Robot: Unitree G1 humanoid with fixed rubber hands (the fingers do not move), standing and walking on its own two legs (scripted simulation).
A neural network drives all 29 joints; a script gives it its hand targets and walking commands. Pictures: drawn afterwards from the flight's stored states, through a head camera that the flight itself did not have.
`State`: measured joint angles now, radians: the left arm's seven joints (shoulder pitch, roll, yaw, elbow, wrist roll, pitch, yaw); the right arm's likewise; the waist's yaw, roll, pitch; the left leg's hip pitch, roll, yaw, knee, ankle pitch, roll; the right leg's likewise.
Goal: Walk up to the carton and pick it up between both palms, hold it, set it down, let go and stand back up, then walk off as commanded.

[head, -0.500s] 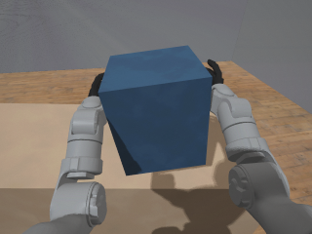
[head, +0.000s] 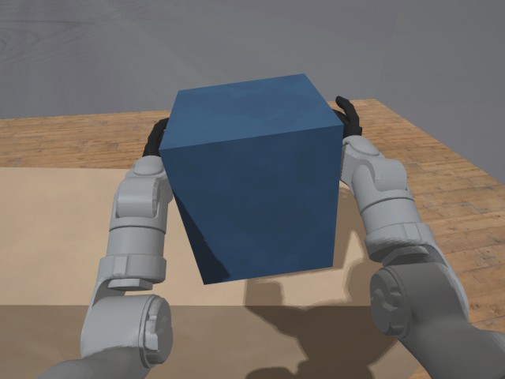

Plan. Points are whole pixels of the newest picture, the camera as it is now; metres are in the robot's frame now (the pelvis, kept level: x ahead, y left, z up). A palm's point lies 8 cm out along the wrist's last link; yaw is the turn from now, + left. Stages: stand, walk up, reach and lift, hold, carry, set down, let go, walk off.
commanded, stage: hold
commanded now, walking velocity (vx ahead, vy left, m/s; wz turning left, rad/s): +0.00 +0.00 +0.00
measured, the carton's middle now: (254, 177) +0.36 +0.00 +0.19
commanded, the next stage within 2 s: none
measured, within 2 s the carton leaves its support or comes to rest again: neither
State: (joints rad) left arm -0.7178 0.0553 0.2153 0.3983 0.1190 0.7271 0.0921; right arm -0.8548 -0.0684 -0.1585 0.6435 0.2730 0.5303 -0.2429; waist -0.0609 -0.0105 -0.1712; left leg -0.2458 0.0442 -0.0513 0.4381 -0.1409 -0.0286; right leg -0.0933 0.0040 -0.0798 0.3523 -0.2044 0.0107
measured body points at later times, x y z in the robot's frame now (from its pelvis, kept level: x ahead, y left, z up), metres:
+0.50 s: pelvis +0.00 +0.00 +0.00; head -0.09 +0.02 +0.44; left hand +0.38 +0.16 +0.22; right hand +0.38 -0.15 +0.25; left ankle +0.06 +0.13 -0.74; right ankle -0.01 -0.12 -0.74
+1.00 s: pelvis +0.00 +0.00 +0.00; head -0.09 +0.02 +0.44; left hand +0.38 +0.16 +0.22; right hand +0.38 -0.15 +0.25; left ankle +0.06 +0.13 -0.74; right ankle -0.01 -0.12 -0.74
